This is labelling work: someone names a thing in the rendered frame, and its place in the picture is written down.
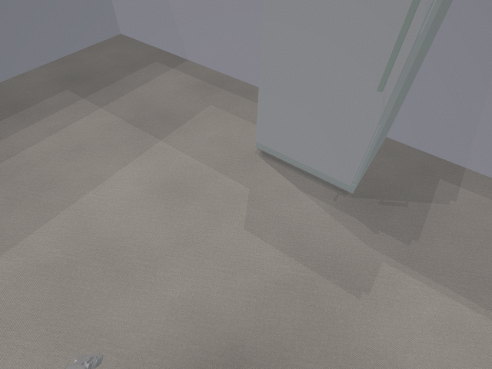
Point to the fridge door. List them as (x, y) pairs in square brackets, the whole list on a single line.
[(321, 64)]

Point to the handle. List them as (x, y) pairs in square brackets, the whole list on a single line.
[(398, 44)]

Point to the robot left hand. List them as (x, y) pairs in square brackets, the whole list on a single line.
[(90, 361)]

